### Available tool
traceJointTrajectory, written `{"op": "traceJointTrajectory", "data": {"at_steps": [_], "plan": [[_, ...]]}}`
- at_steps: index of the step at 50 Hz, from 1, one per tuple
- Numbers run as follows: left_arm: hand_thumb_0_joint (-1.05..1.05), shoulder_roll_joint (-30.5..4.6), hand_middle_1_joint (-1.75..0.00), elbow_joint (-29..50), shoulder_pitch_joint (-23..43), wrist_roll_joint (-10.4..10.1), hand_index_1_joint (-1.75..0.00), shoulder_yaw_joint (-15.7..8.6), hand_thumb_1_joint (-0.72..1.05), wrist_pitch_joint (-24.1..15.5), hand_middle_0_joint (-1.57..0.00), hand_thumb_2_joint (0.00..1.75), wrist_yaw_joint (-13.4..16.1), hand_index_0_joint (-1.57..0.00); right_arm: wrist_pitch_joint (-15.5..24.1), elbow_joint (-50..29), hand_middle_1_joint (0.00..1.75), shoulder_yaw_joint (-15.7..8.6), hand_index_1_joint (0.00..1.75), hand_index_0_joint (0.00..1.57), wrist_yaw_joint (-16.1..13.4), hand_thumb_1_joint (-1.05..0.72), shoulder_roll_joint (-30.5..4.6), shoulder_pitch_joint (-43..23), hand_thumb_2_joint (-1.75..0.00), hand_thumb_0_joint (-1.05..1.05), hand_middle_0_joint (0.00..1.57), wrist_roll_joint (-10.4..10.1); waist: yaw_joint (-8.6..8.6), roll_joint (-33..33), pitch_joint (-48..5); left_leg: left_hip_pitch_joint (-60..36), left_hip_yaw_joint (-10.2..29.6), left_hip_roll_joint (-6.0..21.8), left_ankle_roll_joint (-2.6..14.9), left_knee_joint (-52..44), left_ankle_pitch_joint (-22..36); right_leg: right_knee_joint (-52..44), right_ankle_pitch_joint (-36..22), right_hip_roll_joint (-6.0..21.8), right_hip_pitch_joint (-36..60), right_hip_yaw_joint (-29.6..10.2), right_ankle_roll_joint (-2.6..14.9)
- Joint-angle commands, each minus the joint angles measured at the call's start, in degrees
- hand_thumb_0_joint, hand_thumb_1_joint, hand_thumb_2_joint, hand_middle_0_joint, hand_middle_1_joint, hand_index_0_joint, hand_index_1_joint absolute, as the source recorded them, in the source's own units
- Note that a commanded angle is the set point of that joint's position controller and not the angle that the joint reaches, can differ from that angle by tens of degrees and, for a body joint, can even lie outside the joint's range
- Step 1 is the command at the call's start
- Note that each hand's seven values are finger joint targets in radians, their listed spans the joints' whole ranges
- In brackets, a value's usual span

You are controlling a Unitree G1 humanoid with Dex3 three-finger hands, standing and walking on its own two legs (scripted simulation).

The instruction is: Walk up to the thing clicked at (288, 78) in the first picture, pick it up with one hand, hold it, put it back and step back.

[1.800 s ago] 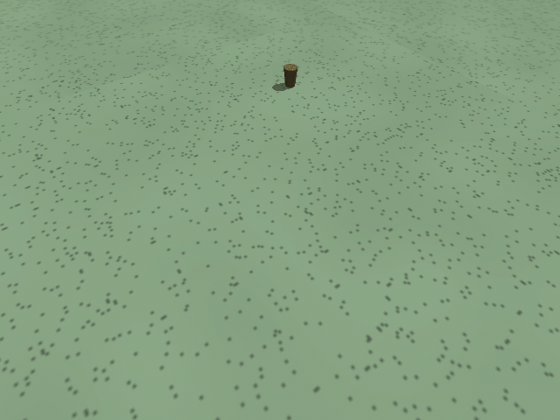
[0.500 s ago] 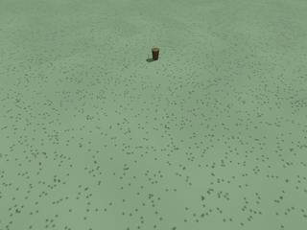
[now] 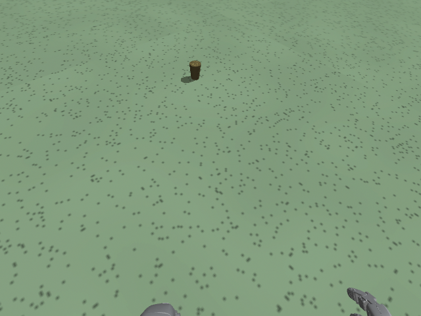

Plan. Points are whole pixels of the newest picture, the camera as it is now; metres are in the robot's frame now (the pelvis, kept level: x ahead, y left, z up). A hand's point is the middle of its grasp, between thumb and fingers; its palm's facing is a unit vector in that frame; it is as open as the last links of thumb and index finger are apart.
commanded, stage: walk up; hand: left
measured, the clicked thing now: (195, 70) +1.96 +0.22 -0.69
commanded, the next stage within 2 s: none
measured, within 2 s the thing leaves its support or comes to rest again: neither
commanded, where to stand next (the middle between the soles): +1.59 -0.02 m, yaw +1 degrees
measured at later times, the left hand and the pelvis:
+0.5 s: hand (136, 206) +0.36 +0.21 -0.09, palm faces +0.03 -0.90 -0.43, open 7.3 cm; pelvis +0.28 -0.07 +0.02, yaw +0 degrees
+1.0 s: hand (156, 140) +0.62 +0.21 -0.13, palm faces +0.01 -0.95 -0.32, open 7.3 cm; pelvis +0.57 -0.05 +0.02, yaw +3 degrees
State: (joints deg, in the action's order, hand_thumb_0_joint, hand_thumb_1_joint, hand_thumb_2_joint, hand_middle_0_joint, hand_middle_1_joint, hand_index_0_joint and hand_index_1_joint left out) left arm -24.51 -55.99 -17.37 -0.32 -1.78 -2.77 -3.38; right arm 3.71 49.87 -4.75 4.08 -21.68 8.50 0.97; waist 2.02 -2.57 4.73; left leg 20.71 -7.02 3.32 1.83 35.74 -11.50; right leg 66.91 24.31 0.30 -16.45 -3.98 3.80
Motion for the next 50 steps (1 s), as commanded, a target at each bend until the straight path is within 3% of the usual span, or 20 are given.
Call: {"op": "traceJointTrajectory", "data": {"at_steps": [1,11,16,17,18,19,20,22,23,25,28,35,37,39,40,41,42,43,46,50], "plan": [[0.0,-13.1,-0.3,3.5,-1.8,-0.1,-0.3,-4.3,0.9,-2.0,-0.2,0.9,-0.7,-0.2,2.5,-3.8,0.3,-4.0,0.3,0.2,-1.2,-0.9,-16.8,2.1,-0.9,0.0,0.2,-1.0,-0.55,7.7,-0.4,-2.3,19.5,14.0,8.2,-27.5,-23.2,-4.9,-6.7,6.6,-11.7,-0.7,-2.54],[0.0,-11.6,-0.3,7.3,8.1,1.1,-0.3,-5.5,0.9,-1.4,-0.2,0.9,-3.6,-0.2,3.2,-3.8,0.3,-4.0,0.3,0.2,-0.5,-0.9,-19.6,0.7,-0.9,0.0,0.2,-0.8,-1.22,9.5,-0.4,-1.9,11.0,13.3,8.22,-27.9,-24.8,-29.7,-19.9,7.7,-6.4,4.4,-3.99],[0.0,-12.7,-0.3,5.6,6.9,1.6,-0.3,-6.0,0.9,-2.3,-0.2,0.9,-2.9,-0.2,2.4,-1.4,0.3,-3.2,0.3,0.2,-0.6,-0.9,-18.3,3.9,-0.9,0.0,0.2,-0.1,0.35,2.8,-1.9,-1.3,5.6,10.2,6.98,-14.5,-20.3,-33.7,-13.0,3.9,5.3,9.5,-2.66],[0.0,-14.3,-0.3,4.0,0.3,1.6,-0.3,-6.9,0.9,-2.9,-0.2,0.9,-2.1,-0.2,2.3,-1.0,0.3,-2.1,0.3,0.2,-0.7,-0.9,-16.0,5.4,-0.9,0.0,0.2,0.3,3.71,-3.0,-5.8,1.4,2.5,7.0,5.26,1.2,-8.6,-36.3,-5.9,3.0,15.3,6.9,-1.3],[0.0,-18.4,-0.3,2.5,-6.7,2.0,-0.3,-8.3,0.9,-3.8,-0.2,0.9,-0.9,-0.2,2.2,-1.3,0.3,-0.4,0.3,0.2,-0.6,-0.9,-10.6,9.2,-0.9,0.0,0.2,0.1,5.58,-17.0,-10.1,9.6,-0.6,1.1,2.7,20.9,-9.6,-44.0,9.4,10.1,24.0,-6.2,0.34],[0.0,-22.0,-0.3,3.2,-7.7,1.3,-0.3,-8.3,0.9,-4.4,-0.2,0.9,-0.1,-0.2,2.3,-2.3,0.3,0.1,0.3,0.2,-0.7,-0.9,-10.7,9.5,-0.9,0.0,0.2,-0.7,5.13,-19.0,-8.6,21.7,3.2,-4.5,-0.39,31.8,-16.5,-54.3,9.1,22.0,28.0,-30.3,4.57],[0.0,-23.0,-0.3,3.2,-7.2,0.2,-0.3,-8.2,0.9,-4.2,-0.2,0.9,0.1,-0.2,2.2,-2.2,0.3,-0.9,0.3,0.2,-1.6,-0.9,-16.3,5.1,-0.9,0.0,0.2,-0.4,6.31,-12.7,-6.8,25.1,7.0,-2.5,-0.18,36.5,-16.9,-55.8,4.4,25.6,27.5,-36.7,9.07],[0.0,-19.5,-0.3,4.7,-2.7,-0.6,-0.3,-7.2,0.9,-4.3,-0.2,0.9,1.0,-0.2,2.4,-0.5,0.3,-1.3,0.3,0.2,-1.8,-0.9,-16.8,2.8,-0.9,0.0,0.2,-1.7,3.36,-4.5,-3.7,21.1,15.2,0.1,0.22,35.2,-8.4,-54.0,-15.0,21.1,19.0,-21.8,5.3],[0.0,-17.5,-0.3,5.0,0.5,-0.6,-0.3,-6.6,0.9,-4.5,-0.2,0.9,1.4,-0.2,2.0,0.5,0.3,-1.2,0.3,0.2,-1.5,-0.9,-15.6,4.6,-0.9,0.0,0.2,-2.3,0.98,-5.1,-3.4,17.1,15.2,0.5,0.64,32.1,-5.2,-52.5,-20.9,17.0,16.2,-12.0,2.05],[0.0,-15.0,-0.3,5.4,2.7,-0.6,-0.3,-5.7,0.9,-4.7,-0.2,0.9,1.6,-0.2,1.0,0.9,0.3,-0.7,0.3,0.2,-0.7,-0.9,-13.6,7.2,-0.9,0.0,0.2,-2.0,-1.62,-8.0,-3.0,12.1,12.9,0.5,0.37,25.3,-2.0,-51.3,-29.5,12.2,12.2,-0.9,1.06],[0.0,-13.8,-0.3,7.1,3.7,-0.2,-0.3,-5.1,0.9,-5.2,-0.2,0.9,1.6,-0.2,-0.3,-0.2,0.3,-1.3,0.3,0.2,0.2,-0.9,-12.9,4.5,-0.9,0.0,0.2,-1.0,-2.01,-5.3,-0.4,12.1,11.4,-1.0,-1.44,20.2,2.9,-54.5,-28.5,11.6,8.5,4.4,4.14],[0.0,-15.0,-0.3,7.2,1.0,0.7,-0.3,-5.8,0.9,-4.2,-0.2,0.9,1.6,-0.2,0.5,-4.6,0.3,-1.0,0.3,0.2,1.8,-0.9,-10.5,-7.0,-0.9,0.0,0.2,0.0,1.07,-1.8,-2.0,5.1,4.7,0.5,-0.19,-4.1,9.1,-54.1,-26.6,13.6,14.7,7.0,4.16],[0.0,-15.6,-0.3,7.6,2.5,0.5,-0.3,-5.9,0.9,-3.8,-0.2,0.9,1.9,-0.2,0.5,-3.3,0.3,-1.8,0.3,0.2,1.4,-0.9,-11.4,-2.9,-0.9,0.0,0.2,0.3,-1.46,-0.3,-4.0,-1.7,4.7,0.1,1.68,-4.9,7.4,-49.4,-30.5,15.6,13.6,6.4,5.31],[0.0,-14.3,-0.3,8.2,3.0,0.3,-0.3,-5.3,0.9,-3.3,-0.2,0.9,2.4,-0.2,0.6,0.4,0.3,-3.4,0.3,0.2,0.5,-0.9,-14.3,9.6,-0.9,0.0,0.2,1.3,-7.54,7.0,-10.5,-17.1,3.6,-2.4,4.19,-6.9,5.4,-30.3,-37.5,11.7,10.5,10.5,3.19],[0.0,-11.3,-0.3,8.5,0.4,0.2,-0.3,-3.9,0.9,-2.9,-0.2,0.9,2.6,-0.2,0.7,2.3,0.3,-4.9,0.3,0.2,-0.4,-0.9,-17.2,18.5,-0.9,0.0,0.2,2.3,-11.26,12.4,-16.7,-30.7,10.4,0.8,6.98,-6.7,-1.7,-14.7,-31.0,8.1,1.2,10.6,1.18],[0.0,-6.6,-0.3,9.0,-5.0,-0.7,-0.3,-2.9,0.9,-2.7,-0.2,0.9,2.2,-0.2,0.9,0.3,0.3,-6.4,0.3,0.2,-1.3,-0.9,-21.7,18.6,-0.9,0.0,0.2,2.0,-8.51,26.0,-19.8,-42.2,35.0,15.5,11.41,-10.2,-5.6,-1.7,0.8,-1.2,-16.0,10.5,-1.87],[0.0,-12.9,-0.3,7.8,-4.5,-1.2,-0.3,-4.0,0.9,-2.4,-0.2,0.9,3.0,-0.2,1.1,-0.6,0.3,-6.0,0.3,0.2,-1.4,-0.9,-21.6,16.3,-0.9,0.0,0.2,-0.2,-8.67,19.4,-21.3,-45.5,50.0,19.2,17.95,-15.9,-5.8,5.2,6.3,-2.8,-22.6,3.7,-0.59],[0.0,-14.6,-0.3,7.5,-0.4,-0.4,-0.3,-3.5,0.9,-2.5,-0.2,0.9,3.1,-0.2,1.0,-1.5,0.3,-6.2,0.3,0.2,-1.8,-0.9,-20.1,13.9,-0.9,0.0,0.2,-1.0,-8.37,13.2,-17.4,-39.3,46.1,19.5,17.06,-17.6,-6.1,6.3,3.8,1.1,-23.8,0.2,-0.06],[0.0,-11.8,-0.3,6.5,-0.5,-0.9,-0.3,-2.8,0.9,-2.5,-0.2,0.9,1.7,-0.2,1.7,-2.4,0.3,-2.9,0.3,0.2,-2.7,-0.9,-15.6,7.6,-0.9,0.0,0.2,-1.7,-3.61,5.8,-5.7,-19.3,22.5,12.7,7.12,-19.8,13.6,-0.7,-7.1,4.3,-15.3,-3.3,-0.99],[0.0,-10.1,-0.3,6.1,-1.4,-0.2,-0.3,-3.2,0.9,-1.3,-0.2,0.9,0.3,-0.2,3.2,-3.2,0.3,-2.2,0.3,0.2,-2.4,-0.9,-14.6,6.3,-0.9,0.0,0.2,-1.5,-1.55,6.7,-1.2,-10.7,13.8,10.4,9.31,-23.4,12.0,-7.2,-10.7,5.4,-12.8,0.2,-3.7]]}}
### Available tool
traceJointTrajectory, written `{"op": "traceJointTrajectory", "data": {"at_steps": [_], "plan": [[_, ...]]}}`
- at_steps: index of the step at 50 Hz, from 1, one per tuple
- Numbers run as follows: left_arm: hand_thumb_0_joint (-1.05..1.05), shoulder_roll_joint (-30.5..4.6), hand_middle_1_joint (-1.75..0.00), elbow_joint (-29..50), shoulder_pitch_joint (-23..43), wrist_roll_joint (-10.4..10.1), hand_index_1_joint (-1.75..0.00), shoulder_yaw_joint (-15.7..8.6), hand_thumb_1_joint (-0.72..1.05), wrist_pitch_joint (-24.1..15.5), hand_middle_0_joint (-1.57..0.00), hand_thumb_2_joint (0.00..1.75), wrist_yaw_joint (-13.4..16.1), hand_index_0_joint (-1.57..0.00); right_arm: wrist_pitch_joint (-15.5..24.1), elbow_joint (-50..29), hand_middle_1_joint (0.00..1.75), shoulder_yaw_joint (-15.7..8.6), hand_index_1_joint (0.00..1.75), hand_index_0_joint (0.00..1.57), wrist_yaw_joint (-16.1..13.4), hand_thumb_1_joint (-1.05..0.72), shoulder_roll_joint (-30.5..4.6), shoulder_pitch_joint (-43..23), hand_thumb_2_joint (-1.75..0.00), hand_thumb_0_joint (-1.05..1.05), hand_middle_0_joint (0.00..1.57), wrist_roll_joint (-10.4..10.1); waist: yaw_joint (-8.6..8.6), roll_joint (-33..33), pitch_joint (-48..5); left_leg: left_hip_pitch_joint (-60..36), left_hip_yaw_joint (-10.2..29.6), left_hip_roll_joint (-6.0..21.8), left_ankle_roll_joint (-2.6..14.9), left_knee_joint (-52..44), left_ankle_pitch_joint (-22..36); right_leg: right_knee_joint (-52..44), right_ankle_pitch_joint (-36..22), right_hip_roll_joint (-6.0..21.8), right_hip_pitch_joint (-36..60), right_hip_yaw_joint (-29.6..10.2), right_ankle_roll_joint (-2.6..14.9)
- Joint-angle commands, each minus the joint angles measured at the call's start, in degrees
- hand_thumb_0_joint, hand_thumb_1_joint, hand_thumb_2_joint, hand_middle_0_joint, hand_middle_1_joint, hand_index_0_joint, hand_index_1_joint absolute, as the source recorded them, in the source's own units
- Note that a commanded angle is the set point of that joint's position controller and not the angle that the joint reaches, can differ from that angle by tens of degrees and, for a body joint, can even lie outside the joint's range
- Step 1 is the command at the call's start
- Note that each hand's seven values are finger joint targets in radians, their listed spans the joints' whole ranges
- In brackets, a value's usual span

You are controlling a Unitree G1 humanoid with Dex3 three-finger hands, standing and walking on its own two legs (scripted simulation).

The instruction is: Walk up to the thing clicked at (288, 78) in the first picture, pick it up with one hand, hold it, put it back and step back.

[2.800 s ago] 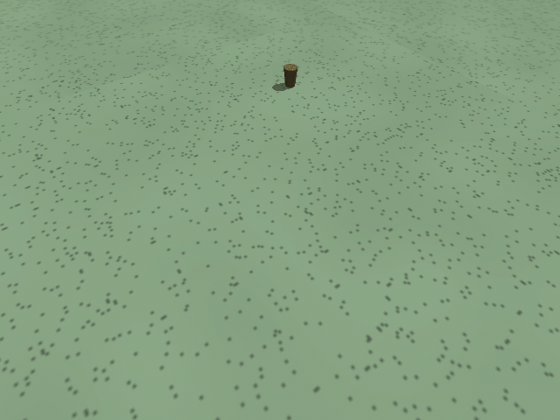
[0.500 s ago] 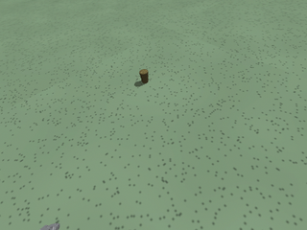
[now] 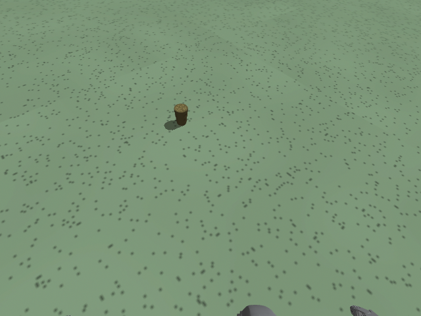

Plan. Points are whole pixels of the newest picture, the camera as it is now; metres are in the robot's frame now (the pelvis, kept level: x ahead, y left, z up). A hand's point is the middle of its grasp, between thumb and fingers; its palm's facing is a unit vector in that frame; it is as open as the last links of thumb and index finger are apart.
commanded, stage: walk up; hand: left
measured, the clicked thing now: (181, 115) +1.41 +0.21 -0.71
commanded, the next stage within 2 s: none
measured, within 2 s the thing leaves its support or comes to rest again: neither
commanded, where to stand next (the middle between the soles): +1.03 -0.01 m, yaw -1 degrees
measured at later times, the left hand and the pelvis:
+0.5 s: hand (137, 226) +0.33 +0.19 -0.12, palm faces +0.00 -0.92 -0.39, open 7.3 cm; pelvis +0.25 -0.08 +0.00, yaw +0 degrees
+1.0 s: hand (131, 172) +0.51 +0.25 -0.15, palm faces -0.01 -0.94 -0.34, open 7.3 cm; pelvis +0.46 -0.03 +0.00, yaw +2 degrees
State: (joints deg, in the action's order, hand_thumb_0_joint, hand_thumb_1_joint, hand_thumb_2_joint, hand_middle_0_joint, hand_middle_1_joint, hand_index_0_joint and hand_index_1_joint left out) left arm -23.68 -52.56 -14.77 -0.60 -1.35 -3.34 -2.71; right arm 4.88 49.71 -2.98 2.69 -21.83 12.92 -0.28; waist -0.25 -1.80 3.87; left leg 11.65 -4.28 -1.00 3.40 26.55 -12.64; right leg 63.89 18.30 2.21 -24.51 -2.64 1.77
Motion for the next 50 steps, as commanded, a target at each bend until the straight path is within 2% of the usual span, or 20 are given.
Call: {"op": "traceJointTrajectory", "data": {"at_steps": [1,5,10,13,14,15,16,17,20,22,25,30,36,38,39,40,41,42,45,50], "plan": [[0.0,-10.7,-0.3,3.0,-3.1,0.4,-0.3,-3.5,0.9,-0.6,-0.2,0.9,-0.8,-0.2,2.4,-3.4,0.3,-4.0,0.3,0.2,-0.9,-0.9,-14.6,1.0,-0.9,0.0,0.2,-0.2,1.06,6.2,1.2,-0.8,9.5,14.3,8.47,-15.5,10.0,-8.1,-5.8,4.4,-5.3,-0.4,-2.26],[0.0,-9.8,-0.3,6.0,6.8,1.1,-0.3,-3.7,0.9,-0.9,-0.2,0.9,-2.1,-0.2,2.7,-2.8,0.3,-4.3,0.3,0.2,0.0,-0.9,-15.7,2.7,-0.9,0.0,0.2,0.0,-1.84,8.3,4.1,0.0,6.0,12.0,7.78,-17.0,7.6,-23.9,-12.5,5.0,-3.9,3.8,-2.53],[0.0,-9.6,-0.3,4.8,7.6,0.8,-0.3,-4.7,0.9,-1.3,-0.2,0.9,-1.8,-0.2,1.7,-2.8,0.3,-4.7,0.3,0.2,-0.3,-0.9,-16.4,3.8,-0.9,0.0,0.2,0.3,-1.28,8.4,-1.2,-4.0,6.1,13.5,6.46,-9.4,15.1,-31.3,-16.1,2.8,5.4,5.5,-0.22],[0.0,-11.8,-0.3,2.1,-1.3,0.8,-0.3,-5.9,0.9,-1.8,-0.2,0.9,-0.9,-0.2,1.1,-3.5,0.3,-4.3,0.3,0.2,-0.9,-0.9,-15.1,4.4,-0.9,0.0,0.2,0.6,3.84,1.2,-7.7,-3.7,3.4,10.4,3.81,9.7,22.1,-36.4,-11.3,0.0,20.3,7.0,1.84],[0.0,-14.7,-0.3,0.8,-7.3,1.2,-0.3,-7.1,0.9,-2.4,-0.2,0.9,-0.2,-0.2,1.1,-3.6,0.3,-3.1,0.3,0.2,-0.7,-0.9,-12.2,7.1,-0.9,0.0,0.2,0.8,6.24,-5.1,-12.3,3.7,0.8,6.7,2.33,23.4,15.4,-37.3,-7.1,3.2,31.2,3.1,3.14],[0.0,-19.1,-0.3,0.9,-11.1,1.6,-0.3,-8.5,0.9,-2.8,-0.2,0.9,0.4,-0.2,1.1,-4.3,0.3,-1.7,0.3,0.2,-0.5,-0.9,-7.9,11.2,-0.9,0.0,0.2,0.4,6.08,-17.8,-14.7,15.6,0.5,0.4,0.39,35.7,-12.5,-40.4,-4.1,17.8,39.2,-17.8,5.83],[0.0,-20.5,-0.3,0.9,-10.6,0.6,-0.3,-8.4,0.9,-2.5,-0.2,0.9,0.7,-0.2,0.8,-3.3,0.3,-2.7,0.3,0.2,-1.2,-0.9,-13.9,9.9,-0.9,0.0,0.2,-0.1,7.04,-14.5,-13.1,25.7,2.9,-1.3,-0.27,41.3,-18.1,-45.4,-6.6,23.7,43.6,-32.8,12.32],[0.0,-20.3,-0.3,2.1,-8.4,-0.2,-0.3,-8.2,0.9,-2.4,-0.2,0.9,1.0,-0.2,0.5,-2.3,0.3,-2.9,0.3,0.2,-1.8,-0.9,-15.5,7.2,-0.9,0.0,0.2,0.2,6.97,-10.4,-10.4,25.3,7.5,1.3,-0.53,45.3,-16.7,-46.9,-6.7,24.8,36.7,-33.0,13.49],[0.0,-14.8,-0.3,3.7,-0.9,-0.5,-0.3,-6.0,0.9,-2.8,-0.2,0.9,1.6,-0.2,0.0,-0.7,0.3,-2.7,0.3,0.2,-1.1,-0.9,-13.0,6.3,-0.9,0.0,0.2,-0.9,1.86,-5.6,-2.2,18.5,11.3,3.6,-0.4,41.0,-6.9,-48.0,-17.5,14.7,19.6,-10.5,8.01],[0.0,-13.2,-0.3,4.0,0.9,-0.2,-0.3,-5.4,0.9,-3.1,-0.2,0.9,1.4,-0.2,-0.8,0.0,0.3,-2.8,0.3,0.2,-0.3,-0.9,-12.3,8.3,-0.9,0.0,0.2,-0.2,0.04,-7.2,-1.0,15.5,9.7,3.3,-0.82,35.8,-2.8,-49.6,-16.6,10.7,14.9,-3.8,6.83],[0.0,-13.2,-0.3,6.0,1.2,0.3,-0.3,-5.2,0.9,-3.7,-0.2,0.9,1.2,-0.2,-1.8,-0.4,0.3,-3.5,0.3,0.2,0.6,-0.9,-12.2,6.8,-0.9,0.0,0.2,0.5,-0.35,-4.7,0.2,17.8,8.6,3.5,-3.21,31.8,0.9,-52.5,-11.8,12.1,13.5,-1.6,9.86],[0.0,-15.1,-0.3,6.3,-0.4,1.2,-0.3,-6.3,0.9,-3.7,-0.2,0.9,0.8,-0.2,-1.7,-3.0,0.3,-3.5,0.3,0.2,2.0,-0.9,-11.4,-2.3,-0.9,0.0,0.2,1.6,2.09,-4.1,3.7,19.2,6.3,6.8,-4.13,15.1,4.4,-54.6,1.1,12.5,13.2,0.0,9.38],[0.0,-16.0,-0.3,5.6,-2.5,0.9,-0.3,-6.3,0.9,-3.0,-0.2,0.9,0.9,-0.2,-0.5,-2.9,0.3,-4.1,0.3,0.2,2.2,-0.9,-11.5,-3.4,-0.9,0.0,0.2,1.6,1.68,-2.2,0.0,7.5,1.8,5.9,-1.25,4.9,4.9,-45.1,-10.8,13.3,15.5,1.5,8.3],[0.0,-14.4,-0.3,6.0,-3.7,1.0,-0.3,-5.2,0.9,-2.7,-0.2,0.9,1.2,-0.2,0.0,-0.4,0.3,-5.0,0.3,0.2,1.5,-0.9,-13.9,5.4,-0.9,0.0,0.2,2.2,-2.83,4.9,-5.4,-6.5,0.3,2.6,0.88,2.5,2.1,-28.8,-21.7,8.6,12.6,5.8,5.99],[0.0,-11.2,-0.3,6.3,-6.3,0.6,-0.3,-4.0,0.9,-2.4,-0.2,0.9,1.3,-0.2,0.4,0.9,0.3,-6.3,0.3,0.2,0.8,-0.9,-17.1,12.3,-0.9,0.0,0.2,3.0,-5.79,13.2,-9.6,-17.0,7.2,7.1,3.89,0.1,-5.1,-12.8,-18.9,4.7,4.2,8.7,3.96],[0.0,-6.4,-0.3,7.1,-9.7,-0.1,-0.3,-2.9,0.9,-2.2,-0.2,0.9,1.1,-0.2,0.7,-0.8,0.3,-7.4,0.3,0.2,0.1,-0.9,-21.9,13.6,-0.9,0.0,0.2,3.2,-4.84,25.3,-12.1,-27.1,34.3,22.1,9.12,-4.5,-8.3,1.0,10.8,-4.2,-12.7,8.5,0.29],[0.0,-12.9,-0.3,5.7,-7.4,0.1,-0.3,-4.5,0.9,-1.6,-0.2,0.9,2.2,-0.2,0.6,-1.3,0.3,-7.5,0.3,0.2,-0.1,-0.9,-21.7,13.2,-0.9,0.0,0.2,0.9,-5.8,15.6,-12.7,-26.0,43.5,25.9,13.67,-9.1,-8.2,4.7,14.5,-3.1,-14.6,2.5,1.48],[0.0,-14.5,-0.3,5.5,-4.2,0.5,-0.3,-4.2,0.9,-1.6,-0.2,0.9,2.4,-0.2,0.3,-1.6,0.3,-7.3,0.3,0.2,-0.3,-0.9,-20.6,11.5,-0.9,0.0,0.2,0.1,-5.35,12.1,-8.5,-21.0,40.2,26.1,14.06,-9.8,-5.0,7.5,13.1,-0.7,-15.7,-0.2,1.56],[0.0,-11.9,-0.3,4.1,-5.9,-0.6,-0.3,-3.7,0.9,-1.6,-0.2,0.9,1.4,-0.2,0.7,-3.1,0.3,-4.5,0.3,0.2,-1.3,-0.9,-15.6,5.3,-0.9,0.0,0.2,-0.2,-1.23,7.8,-3.6,-9.3,16.0,17.5,7.4,-8.1,18.7,1.6,2.6,1.7,-7.3,-3.7,0.99],[0.0,-10.6,-0.3,4.2,-5.5,0.2,-0.3,-3.8,0.9,-0.2,-0.2,0.9,-0.1,-0.2,1.1,-5.2,0.3,-4.4,0.3,0.2,-1.2,-0.9,-15.7,2.0,-0.9,0.0,0.2,0.2,-0.12,10.0,1.0,-1.9,8.7,16.5,10.07,-12.3,7.5,-11.7,-2.0,3.8,-5.7,0.7,-2.23]]}}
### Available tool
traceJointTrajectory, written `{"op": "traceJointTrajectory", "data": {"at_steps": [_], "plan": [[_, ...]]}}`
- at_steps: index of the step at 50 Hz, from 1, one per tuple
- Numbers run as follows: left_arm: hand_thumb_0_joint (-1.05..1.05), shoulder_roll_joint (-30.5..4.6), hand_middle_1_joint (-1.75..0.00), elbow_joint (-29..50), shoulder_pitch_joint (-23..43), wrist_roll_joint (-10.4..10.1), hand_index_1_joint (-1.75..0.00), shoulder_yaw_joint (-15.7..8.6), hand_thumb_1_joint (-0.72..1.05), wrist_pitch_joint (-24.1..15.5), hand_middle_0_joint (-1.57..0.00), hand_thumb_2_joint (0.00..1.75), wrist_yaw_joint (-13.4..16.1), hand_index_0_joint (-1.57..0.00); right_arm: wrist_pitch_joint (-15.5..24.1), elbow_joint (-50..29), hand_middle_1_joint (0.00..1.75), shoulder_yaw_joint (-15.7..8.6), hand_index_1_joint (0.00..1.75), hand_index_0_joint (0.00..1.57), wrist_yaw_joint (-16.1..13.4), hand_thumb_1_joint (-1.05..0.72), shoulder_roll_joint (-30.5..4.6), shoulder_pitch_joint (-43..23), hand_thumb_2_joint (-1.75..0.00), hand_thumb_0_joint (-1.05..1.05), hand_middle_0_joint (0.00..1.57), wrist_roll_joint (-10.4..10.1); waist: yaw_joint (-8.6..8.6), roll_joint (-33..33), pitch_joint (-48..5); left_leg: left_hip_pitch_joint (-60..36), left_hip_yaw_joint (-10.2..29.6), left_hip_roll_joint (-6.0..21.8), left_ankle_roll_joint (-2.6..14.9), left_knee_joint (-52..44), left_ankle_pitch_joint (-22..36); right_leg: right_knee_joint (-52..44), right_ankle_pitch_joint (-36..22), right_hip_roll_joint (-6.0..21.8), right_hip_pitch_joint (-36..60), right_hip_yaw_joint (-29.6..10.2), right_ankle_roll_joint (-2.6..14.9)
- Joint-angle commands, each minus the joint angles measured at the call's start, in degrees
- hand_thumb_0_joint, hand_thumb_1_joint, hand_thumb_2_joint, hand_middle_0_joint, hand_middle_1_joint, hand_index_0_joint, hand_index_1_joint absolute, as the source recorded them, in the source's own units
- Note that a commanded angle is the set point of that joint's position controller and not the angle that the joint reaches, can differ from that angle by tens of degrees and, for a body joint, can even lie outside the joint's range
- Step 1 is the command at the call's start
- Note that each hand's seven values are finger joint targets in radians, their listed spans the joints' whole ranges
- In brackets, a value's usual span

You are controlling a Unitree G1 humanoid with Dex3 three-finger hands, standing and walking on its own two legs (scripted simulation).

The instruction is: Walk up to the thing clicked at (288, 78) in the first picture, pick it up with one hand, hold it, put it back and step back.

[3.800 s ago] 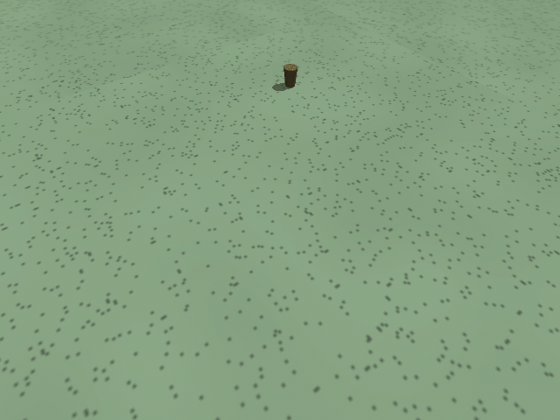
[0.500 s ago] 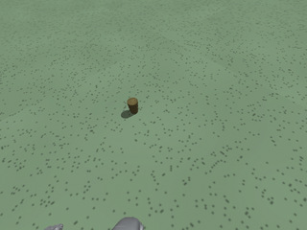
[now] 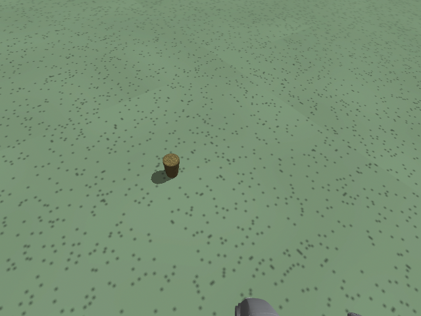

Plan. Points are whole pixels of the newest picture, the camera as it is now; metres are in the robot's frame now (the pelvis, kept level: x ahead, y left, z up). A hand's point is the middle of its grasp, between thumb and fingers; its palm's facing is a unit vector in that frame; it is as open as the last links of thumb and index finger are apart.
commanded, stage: walk up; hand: left
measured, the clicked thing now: (171, 166) +0.95 +0.21 -0.71
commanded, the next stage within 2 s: none
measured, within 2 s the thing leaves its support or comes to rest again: neither
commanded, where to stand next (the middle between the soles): +0.56 +0.00 m, yaw -3 degrees
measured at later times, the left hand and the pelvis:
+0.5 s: hand (104, 274) +0.21 +0.23 -0.12, palm faces -0.03 -0.91 -0.42, open 7.3 cm; pelvis +0.17 -0.04 +0.00, yaw -2 degrees
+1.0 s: hand (99, 208) +0.38 +0.30 -0.15, palm faces -0.09 -0.93 -0.35, open 7.3 cm; pelvis +0.32 +0.02 +0.00, yaw -2 degrees
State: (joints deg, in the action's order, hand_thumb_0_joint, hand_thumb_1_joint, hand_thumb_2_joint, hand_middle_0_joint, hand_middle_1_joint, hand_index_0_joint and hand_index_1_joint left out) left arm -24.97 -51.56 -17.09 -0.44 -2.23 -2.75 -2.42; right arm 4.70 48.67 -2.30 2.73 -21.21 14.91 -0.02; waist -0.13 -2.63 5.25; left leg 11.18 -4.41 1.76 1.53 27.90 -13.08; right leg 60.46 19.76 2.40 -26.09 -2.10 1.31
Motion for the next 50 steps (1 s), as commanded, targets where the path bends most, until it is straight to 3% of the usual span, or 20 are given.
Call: {"op": "traceJointTrajectory", "data": {"at_steps": [1,7,10,11,12,13,14,17,19,25,29,32,34,35,36,37,38,41,46,50], "plan": [[0.0,-9.3,-0.3,3.8,-1.5,0.3,-0.3,-3.0,0.9,-0.9,-0.2,0.9,-0.8,-0.2,1.4,-4.2,0.3,-5.1,0.3,0.2,-1.1,-0.9,-16.6,0.0,-0.9,0.0,0.2,0.2,-0.47,10.9,0.7,-1.0,8.6,14.2,12.61,-14.6,6.0,-11.7,-4.4,4.6,-4.7,1.0,-2.08],[0.0,-8.8,-0.3,3.0,1.9,0.8,-0.3,-3.9,0.9,-1.9,-0.2,0.9,-1.5,-0.2,1.1,-4.6,0.3,-5.3,0.3,0.2,-0.3,-0.9,-17.2,-0.7,-0.9,0.0,0.2,0.2,-0.04,10.4,-0.5,5.9,6.6,12.3,10.26,-11.2,-4.3,-24.2,-12.9,2.8,8.5,4.5,-0.6],[0.0,-11.0,-0.3,0.9,-4.3,1.1,-0.3,-5.1,0.9,-2.9,-0.2,0.9,-0.6,-0.2,0.3,-5.2,0.3,-4.5,0.3,0.2,-0.3,-0.9,-15.2,-0.5,-0.9,0.0,0.2,0.3,3.77,3.6,-4.6,7.8,4.6,9.5,7.6,2.6,-0.3,-29.4,-10.5,0.3,21.3,5.6,0.1],[0.0,-13.1,-0.3,-0.2,-8.7,1.3,-0.3,-6.1,0.9,-3.5,-0.2,0.9,0.1,-0.2,0.2,-5.0,0.3,-3.6,0.3,0.2,-0.2,-0.9,-12.6,2.2,-0.9,0.0,0.2,0.3,5.9,-5.1,-8.1,10.2,1.0,5.7,6.06,16.5,0.7,-33.7,-4.5,1.5,28.1,2.7,1.18],[0.0,-18.0,-0.3,0.3,-11.8,1.7,-0.3,-7.4,0.9,-4.1,-0.2,0.9,0.9,-0.2,0.2,-5.6,0.3,-2.1,0.3,0.2,-0.1,-0.9,-8.3,5.8,-0.9,0.0,0.2,0.2,5.88,-18.3,-10.2,18.8,-1.8,-0.8,2.85,31.4,-13.2,-40.5,3.1,14.7,32.8,-18.2,4.61],[0.0,-19.4,-0.3,1.4,-10.0,0.9,-0.3,-7.0,0.9,-4.1,-0.2,0.9,1.1,-0.2,-0.4,-4.7,0.3,-2.8,0.3,0.2,-0.5,-0.9,-11.9,5.8,-0.9,0.0,0.2,0.1,5.32,-12.2,-7.0,26.3,2.1,-3.4,0.88,37.2,-17.0,-46.7,4.8,22.3,32.5,-33.7,9.85],[0.0,-19.9,-0.3,1.9,-7.9,0.0,-0.3,-6.8,0.9,-3.7,-0.2,0.9,1.2,-0.2,-0.9,-3.9,0.3,-3.7,0.3,0.2,-1.2,-0.9,-15.5,3.7,-0.9,0.0,0.2,0.6,5.24,-10.1,-5.7,26.4,5.4,-0.1,0.85,39.6,-16.8,-46.3,3.9,24.1,28.7,-36.2,13.27],[0.0,-14.5,-0.3,3.5,-2.6,-0.4,-0.3,-5.2,0.9,-3.8,-0.2,0.9,1.6,-0.2,-1.2,-1.6,0.3,-3.8,0.3,0.2,-0.8,-0.9,-14.4,3.0,-0.9,0.0,0.2,-0.6,2.18,-4.5,-0.7,22.6,10.0,2.5,0.95,37.2,-9.2,-45.5,-10.0,16.1,19.2,-16.6,9.52],[0.0,-13.3,-0.3,3.8,-1.4,-0.2,-0.3,-4.6,0.9,-4.0,-0.2,0.9,1.7,-0.2,-1.9,-0.8,0.3,-3.8,0.3,0.2,0.0,-0.9,-13.4,5.0,-0.9,0.0,0.2,-0.2,0.52,-6.4,-1.3,18.6,8.2,2.3,0.71,33.0,-5.3,-45.4,-12.7,12.0,15.5,-8.8,8.35],[0.0,-14.6,-0.3,6.0,-1.4,0.9,-0.3,-5.2,0.9,-4.1,-0.2,0.9,1.3,-0.2,-2.6,-2.3,0.3,-4.6,0.3,0.2,1.7,-0.9,-12.9,-0.8,-0.9,0.0,0.2,1.2,2.2,-5.6,-0.1,18.2,5.2,4.1,-2.01,17.4,-1.4,-49.0,4.3,13.0,12.7,-4.9,11.15],[0.0,-15.3,-0.3,5.9,-2.6,0.8,-0.3,-5.4,0.9,-3.8,-0.2,0.9,1.1,-0.2,-1.6,-3.1,0.3,-4.7,0.3,0.2,2.1,-0.9,-12.4,-4.1,-0.9,0.0,0.2,1.4,3.23,-4.7,0.2,14.0,3.6,3.9,-1.51,8.3,1.0,-46.1,4.7,13.3,12.5,-4.2,10.48],[0.0,-16.3,-0.3,6.5,0.9,0.8,-0.3,-5.2,0.9,-3.4,-0.2,0.9,1.0,-0.2,-1.0,-1.6,0.3,-5.2,0.3,0.2,2.0,-0.9,-13.0,-0.4,-0.9,0.0,0.2,1.3,-0.32,-3.2,-1.8,3.8,2.3,3.4,-0.29,4.9,2.0,-42.0,7.4,14.2,7.4,-4.0,9.59],[0.0,-12.9,-0.3,6.5,0.3,1.3,-0.3,-3.8,0.9,-2.9,-0.2,0.9,1.1,-0.2,-0.4,1.0,0.3,-6.3,0.3,0.2,1.1,-0.9,-15.4,7.0,-0.9,0.0,0.2,1.6,-4.05,4.0,-4.7,-9.3,2.0,0.9,0.7,3.7,-3.6,-29.1,5.0,9.5,0.0,0.7,6.84],[0.0,-9.2,-0.3,6.4,-1.8,1.2,-0.3,-2.5,0.9,-2.8,-0.2,0.9,1.0,-0.2,0.0,2.2,0.3,-7.4,0.3,0.2,0.3,-0.9,-18.4,12.7,-0.9,0.0,0.2,1.9,-6.79,16.2,-7.4,-15.4,12.3,6.5,3.21,-4.7,-16.4,-10.4,-0.4,4.2,-4.7,5.8,4.6],[0.0,-5.5,-0.3,6.4,-4.3,0.2,-0.3,-1.7,0.9,-2.4,-0.2,0.9,0.9,-0.2,0.5,0.5,0.3,-7.8,0.3,0.2,-0.2,-0.9,-22.2,12.0,-0.9,0.0,0.2,2.0,-5.09,23.7,-5.5,-16.5,37.2,18.0,6.6,-14.8,-24.3,1.4,7.9,-4.8,-16.2,5.2,1.19],[0.0,-11.9,-0.3,4.6,-4.0,0.7,-0.3,-3.4,0.9,-1.7,-0.2,0.9,1.9,-0.2,0.4,-0.7,0.3,-7.8,0.3,0.2,-0.1,-0.9,-22.8,9.9,-0.9,0.0,0.2,0.3,-4.6,16.7,-3.9,-11.7,41.6,22.1,10.69,-16.2,-25.0,5.8,10.2,-1.5,-14.6,0.3,1.88],[0.0,-13.4,-0.3,4.3,-2.8,0.8,-0.3,-3.2,0.9,-1.7,-0.2,0.9,2.2,-0.2,0.1,-1.1,0.3,-7.4,0.3,0.2,-0.2,-0.9,-21.6,7.8,-0.9,0.0,0.2,0.0,-3.2,13.7,-0.8,-6.8,39.2,22.2,11.87,-15.9,-21.9,7.0,8.9,0.5,-14.1,-1.5,2.21],[0.0,-12.1,-0.3,1.6,-5.3,-0.2,-0.3,-3.1,0.9,-1.5,-0.2,0.9,1.4,-0.2,0.8,-2.7,0.3,-5.2,0.3,0.2,-1.0,-0.9,-16.0,3.4,-0.9,0.0,0.2,0.2,-0.28,10.2,-0.1,-2.5,17.4,12.9,4.78,-13.3,2.0,0.6,-0.5,2.5,-7.4,-3.9,0.88],[0.0,-9.7,-0.3,2.2,-3.8,0.3,-0.3,-2.8,0.9,-0.7,-0.2,0.9,0.4,-0.2,1.0,-3.6,0.3,-5.2,0.3,0.2,-1.3,-0.9,-16.0,4.0,-0.9,0.0,0.2,0.2,-0.7,11.8,-1.5,-4.9,11.4,12.3,9.82,-14.7,3.0,-6.8,-5.4,2.7,-6.9,-0.5,-1.38],[0.0,-9.2,-0.3,4.0,2.7,0.7,-0.3,-3.0,0.9,-0.5,-0.2,0.9,-0.1,-0.2,0.8,-3.3,0.3,-5.6,0.3,0.2,-1.3,-0.9,-17.0,6.4,-0.9,0.0,0.2,0.3,-2.7,10.2,1.4,-4.8,11.3,13.1,9.69,-16.0,1.4,-13.9,-7.0,2.9,-7.9,0.7,-1.48]]}}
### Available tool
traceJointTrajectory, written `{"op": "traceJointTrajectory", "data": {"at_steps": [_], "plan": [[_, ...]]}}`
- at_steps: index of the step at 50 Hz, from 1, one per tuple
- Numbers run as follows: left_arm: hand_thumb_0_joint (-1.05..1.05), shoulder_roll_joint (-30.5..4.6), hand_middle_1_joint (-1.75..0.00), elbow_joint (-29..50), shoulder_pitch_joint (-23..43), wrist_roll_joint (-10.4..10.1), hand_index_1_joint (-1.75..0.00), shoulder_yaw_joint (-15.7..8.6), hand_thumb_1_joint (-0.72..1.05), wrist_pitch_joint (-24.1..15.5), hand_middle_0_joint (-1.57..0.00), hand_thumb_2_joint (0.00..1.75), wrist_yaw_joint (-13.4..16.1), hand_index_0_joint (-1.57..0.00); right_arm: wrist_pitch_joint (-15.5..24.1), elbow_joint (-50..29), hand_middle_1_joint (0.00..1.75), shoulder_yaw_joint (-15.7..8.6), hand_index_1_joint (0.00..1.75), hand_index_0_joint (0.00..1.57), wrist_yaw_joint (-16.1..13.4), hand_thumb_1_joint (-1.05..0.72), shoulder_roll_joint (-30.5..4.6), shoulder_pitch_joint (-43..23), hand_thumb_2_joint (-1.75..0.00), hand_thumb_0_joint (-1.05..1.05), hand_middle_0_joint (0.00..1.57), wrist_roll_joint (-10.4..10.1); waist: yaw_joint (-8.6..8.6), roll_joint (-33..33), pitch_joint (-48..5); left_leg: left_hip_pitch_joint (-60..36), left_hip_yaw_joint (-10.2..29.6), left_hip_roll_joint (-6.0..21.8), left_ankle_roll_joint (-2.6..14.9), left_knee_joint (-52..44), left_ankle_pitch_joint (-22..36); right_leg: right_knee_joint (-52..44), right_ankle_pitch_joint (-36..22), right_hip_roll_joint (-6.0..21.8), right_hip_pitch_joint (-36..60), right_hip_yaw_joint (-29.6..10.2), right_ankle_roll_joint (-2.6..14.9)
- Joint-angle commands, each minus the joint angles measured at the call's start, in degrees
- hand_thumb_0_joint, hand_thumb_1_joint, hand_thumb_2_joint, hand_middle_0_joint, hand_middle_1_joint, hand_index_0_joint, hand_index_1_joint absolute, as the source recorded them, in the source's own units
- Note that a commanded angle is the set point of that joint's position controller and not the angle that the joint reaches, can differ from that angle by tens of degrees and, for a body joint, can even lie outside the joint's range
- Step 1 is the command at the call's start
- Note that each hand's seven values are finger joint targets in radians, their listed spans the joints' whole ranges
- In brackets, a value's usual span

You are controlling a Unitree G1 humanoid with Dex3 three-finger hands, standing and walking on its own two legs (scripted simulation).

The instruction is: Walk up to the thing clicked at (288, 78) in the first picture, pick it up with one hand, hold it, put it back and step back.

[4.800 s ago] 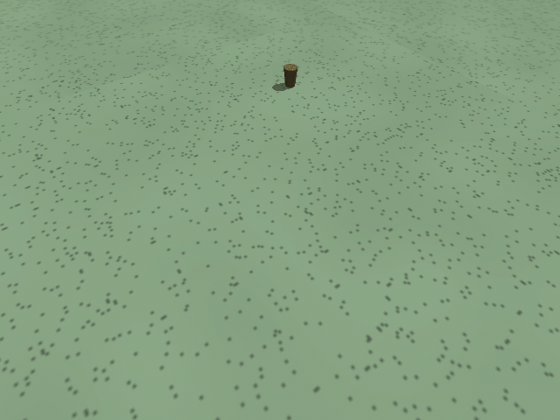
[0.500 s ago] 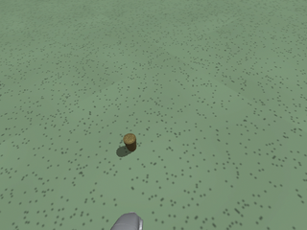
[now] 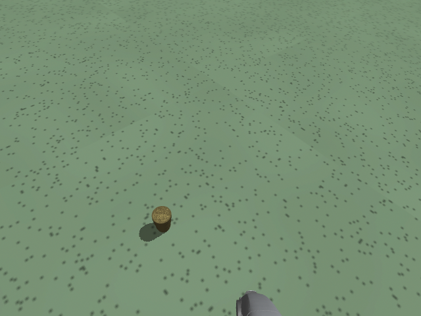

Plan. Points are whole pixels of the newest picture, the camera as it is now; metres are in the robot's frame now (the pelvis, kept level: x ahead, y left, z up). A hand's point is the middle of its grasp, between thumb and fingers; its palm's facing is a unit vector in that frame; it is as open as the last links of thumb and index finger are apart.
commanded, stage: walk up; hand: left
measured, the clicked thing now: (162, 220) +0.63 +0.20 -0.71
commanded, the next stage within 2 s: none
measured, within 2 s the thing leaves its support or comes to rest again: neither
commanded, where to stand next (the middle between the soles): +0.25 -0.01 m, yaw -1 degrees
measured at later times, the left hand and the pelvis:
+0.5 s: hand (88, 295) +0.18 +0.26 -0.14, palm faces -0.04 -0.91 -0.42, open 7.3 cm; pelvis +0.11 -0.01 -0.01, yaw +0 degrees
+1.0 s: hand out of the picture +0.15 +0.28 -0.17, palm faces -0.01 -0.93 -0.36, open 7.3 cm; pelvis +0.11 +0.01 -0.01, yaw +0 degrees
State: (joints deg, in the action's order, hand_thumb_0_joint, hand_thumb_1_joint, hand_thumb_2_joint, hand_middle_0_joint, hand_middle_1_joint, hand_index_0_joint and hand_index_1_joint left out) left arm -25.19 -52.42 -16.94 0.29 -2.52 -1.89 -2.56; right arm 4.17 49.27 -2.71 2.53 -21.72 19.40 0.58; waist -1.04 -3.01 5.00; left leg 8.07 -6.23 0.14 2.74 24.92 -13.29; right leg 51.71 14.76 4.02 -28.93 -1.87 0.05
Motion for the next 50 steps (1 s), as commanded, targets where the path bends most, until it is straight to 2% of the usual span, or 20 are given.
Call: {"op": "traceJointTrajectory", "data": {"at_steps": [1,6,8,9,10,11,12,15,20,27,28,29,30,31,34,38,40,42,44,50], "plan": [[0.0,-8.6,-0.3,5.2,3.2,0.1,-0.3,-2.5,0.9,-1.6,-0.2,0.9,-0.1,-0.2,1.2,-4.1,0.3,-5.2,0.3,0.2,-1.0,-0.9,-16.7,1.8,-0.9,0.0,0.2,-0.3,-1.75,10.3,1.6,-1.6,12.7,15.2,9.39,-12.0,2.3,-8.1,-2.2,1.9,-3.7,1.4,0.0],[0.0,-8.0,-0.3,4.2,1.5,0.0,-0.3,-3.0,0.9,-3.0,-0.2,0.9,0.1,-0.2,0.4,-5.8,0.3,-4.8,0.3,0.2,-0.6,-0.9,-16.1,-0.9,-0.9,0.0,0.2,0.1,0.6,8.2,-0.7,4.4,10.1,14.4,8.79,-4.4,5.8,-18.9,-5.3,0.0,11.6,3.5,1.03],[0.0,-9.7,-0.3,2.0,-5.0,0.2,-0.3,-4.0,0.9,-3.7,-0.2,0.9,1.0,-0.2,-0.1,-6.4,0.3,-4.0,0.3,0.2,-0.6,-0.9,-14.1,-1.0,-0.9,0.0,0.2,-0.2,3.97,2.5,-5.1,7.4,7.9,11.4,6.35,7.1,6.3,-23.3,-6.3,-2.3,23.7,3.8,1.64],[0.0,-12.1,-0.3,1.3,-8.5,0.5,-0.3,-4.9,0.9,-4.2,-0.2,0.9,1.6,-0.2,-0.1,-6.3,0.3,-3.0,0.3,0.2,-0.5,-0.9,-11.3,1.8,-0.9,0.0,0.2,-0.3,5.29,-5.3,-8.4,10.6,4.6,7.4,4.84,18.7,3.4,-27.2,-1.4,-0.1,30.4,0.0,2.55],[0.0,-16.7,-0.3,2.0,-8.5,0.6,-0.3,-5.8,0.9,-4.6,-0.2,0.9,2.7,-0.2,-0.5,-6.2,0.3,-1.4,0.3,0.2,-0.6,-0.9,-6.9,5.2,-0.9,0.0,0.2,-0.5,4.22,-15.7,-10.6,18.1,1.1,1.2,0.96,30.0,-12.5,-32.1,-1.1,14.8,33.6,-21.4,6.19],[0.0,-16.9,-0.3,4.0,-5.5,0.2,-0.3,-5.3,0.9,-4.4,-0.2,0.9,2.8,-0.2,-1.6,-4.8,0.3,-2.1,0.3,0.2,-1.1,-0.9,-10.4,5.7,-0.9,0.0,0.2,0.0,3.29,-9.2,-6.1,24.4,5.3,-1.2,-0.73,34.0,-17.8,-35.7,0.6,19.8,30.7,-31.2,10.98],[0.0,-17.4,-0.3,4.2,-4.2,-0.5,-0.3,-5.2,0.9,-3.8,-0.2,0.9,2.8,-0.2,-2.2,-4.3,0.3,-3.4,0.3,0.2,-1.8,-0.9,-14.5,4.0,-0.9,0.0,0.2,0.4,3.49,-7.1,-4.3,24.6,7.2,1.4,-0.32,36.9,-20.0,-34.7,-0.3,21.1,27.3,-32.5,15.49],[0.0,-13.6,-0.3,5.0,-2.1,-1.0,-0.3,-3.9,0.9,-3.8,-0.2,0.9,3.3,-0.2,-2.7,-1.9,0.3,-3.4,0.3,0.2,-1.6,-0.9,-13.5,3.5,-0.9,0.0,0.2,-0.5,2.04,-3.9,-1.9,22.3,11.4,3.5,-0.84,36.7,-13.6,-33.2,-12.3,14.0,21.9,-17.1,10.76],[0.0,-11.7,-0.3,6.5,3.4,0.3,-0.3,-2.7,0.9,-3.3,-0.2,0.9,3.6,-0.2,-3.8,-0.1,0.3,-2.9,0.3,0.2,-1.4,-0.9,-10.5,2.8,-0.9,0.0,0.2,-0.3,0.46,-5.7,-2.9,14.6,7.7,2.8,-2.67,26.8,-7.9,-31.3,-17.3,9.0,12.5,-4.1,11.11],[0.0,-10.3,-0.3,5.6,8.5,-0.3,-0.3,-1.5,0.9,-0.2,-0.2,0.9,3.2,-0.2,-2.6,3.4,0.3,-3.4,0.3,0.2,-2.5,-0.9,-11.5,-1.0,-0.9,0.0,0.2,0.2,-0.7,-3.9,-5.3,-0.7,4.7,1.2,-2.08,8.5,3.5,-20.2,-6.4,8.0,2.1,-3.0,7.92],[0.0,-8.6,-0.3,5.4,8.0,-0.6,-0.3,-0.9,0.9,0.3,-0.2,0.9,3.2,-0.2,-2.3,3.5,0.3,-3.6,0.3,0.2,-2.8,-0.9,-13.1,-1.3,-0.9,0.0,0.2,0.6,-1.05,0.5,-4.9,-1.5,8.7,3.7,-1.25,4.1,1.8,-17.4,-1.2,6.3,-0.5,-2.5,5.95],[0.0,-5.6,-0.3,5.0,6.2,-1.2,-0.3,-0.3,0.9,0.8,-0.2,0.9,3.2,-0.2,-1.7,2.8,0.3,-3.9,0.3,0.2,-3.1,-0.9,-16.1,-2.8,-0.9,0.0,0.2,1.3,0.37,11.2,-5.7,1.6,23.3,13.1,1.17,-3.9,-0.6,-10.0,5.9,0.0,0.3,1.1,2.79],[0.0,-7.7,-0.3,2.9,4.4,-1.7,-0.3,-0.9,0.9,1.6,-0.2,0.9,3.7,-0.2,-1.6,1.6,0.3,-4.0,0.3,0.2,-2.9,-0.9,-19.8,-7.4,-0.9,0.0,0.2,0.5,1.16,16.1,-4.7,11.5,32.7,20.0,7.63,-9.1,-9.6,-4.7,16.0,-3.3,6.0,1.2,1.78],[0.0,-10.6,-0.3,0.8,4.1,-1.1,-0.3,-1.7,0.9,1.9,-0.2,0.9,3.8,-0.2,-1.9,1.4,0.3,-4.2,0.3,0.2,-2.8,-0.9,-19.8,-11.1,-0.9,0.0,0.2,0.5,1.53,15.0,-2.4,18.1,33.8,20.7,9.97,-10.8,-16.5,-0.4,17.1,-1.4,10.4,-0.2,1.64],[0.0,-9.2,-0.3,-2.1,2.7,-1.2,-0.3,-1.9,0.9,1.7,-0.2,0.9,3.0,-0.2,-1.8,1.7,0.3,-2.4,0.3,0.2,-3.0,-0.9,-15.3,-13.9,-0.9,0.0,0.2,0.9,2.95,15.1,-3.0,14.8,21.5,13.2,6.11,-6.5,-10.4,-5.2,12.7,-1.1,10.2,0.3,1.72],[0.0,-6.8,-0.3,-5.0,2.4,-0.4,-0.3,-1.3,0.9,0.8,-0.2,0.9,3.2,-0.2,-2.4,3.3,0.3,-1.8,0.3,0.2,-2.6,-0.9,-14.0,-13.7,-0.9,0.0,0.2,0.2,2.87,14.6,-8.7,7.6,17.0,10.5,3.45,1.1,0.0,-24.2,4.4,-3.2,17.4,3.7,1.11],[0.0,-8.1,-0.3,-5.4,3.4,0.6,-0.3,-1.3,0.9,0.1,-0.2,0.9,3.7,-0.2,-2.6,3.7,0.3,-1.0,0.3,0.2,-2.6,-0.9,-11.9,-13.4,-0.9,0.0,0.2,-0.5,2.82,10.9,-10.3,8.9,16.3,10.7,1.65,2.6,3.3,-27.1,0.7,-0.3,21.7,-0.8,1.91],[0.0,-10.5,-0.3,-4.7,9.9,0.6,-0.3,-1.0,0.9,0.0,-0.2,0.9,3.2,-0.2,-2.5,5.3,0.3,-0.8,0.3,0.2,-2.6,-0.9,-11.1,-13.0,-0.9,0.0,0.2,-0.8,-0.34,4.9,-7.2,5.7,12.9,6.3,-0.76,-0.2,-5.6,-27.2,5.3,3.2,13.0,-5.4,3.73],[0.0,-8.3,-0.3,-5.0,10.5,0.0,-0.3,-0.2,0.9,0.3,-0.2,0.9,2.7,-0.2,-2.2,6.0,0.3,-1.2,0.3,0.2,-2.6,-0.9,-13.1,-15.8,-0.9,0.0,0.2,-0.2,0.25,7.3,-5.6,3.6,16.1,8.3,-0.17,-3.9,-11.5,-26.6,9.0,0.7,10.6,-1.5,2.37],[0.0,-8.5,-0.3,-8.3,9.1,0.2,-0.3,0.0,0.9,-0.5,-0.2,0.9,2.5,-0.2,-2.2,7.9,0.3,-0.2,0.3,0.2,-2.1,-0.9,-11.8,-18.3,-0.9,0.0,0.2,-0.3,0.8,3.1,-3.4,4.7,13.7,7.2,-0.61,-3.8,-7.7,-33.3,7.1,2.5,12.6,-4.0,2.93]]}}
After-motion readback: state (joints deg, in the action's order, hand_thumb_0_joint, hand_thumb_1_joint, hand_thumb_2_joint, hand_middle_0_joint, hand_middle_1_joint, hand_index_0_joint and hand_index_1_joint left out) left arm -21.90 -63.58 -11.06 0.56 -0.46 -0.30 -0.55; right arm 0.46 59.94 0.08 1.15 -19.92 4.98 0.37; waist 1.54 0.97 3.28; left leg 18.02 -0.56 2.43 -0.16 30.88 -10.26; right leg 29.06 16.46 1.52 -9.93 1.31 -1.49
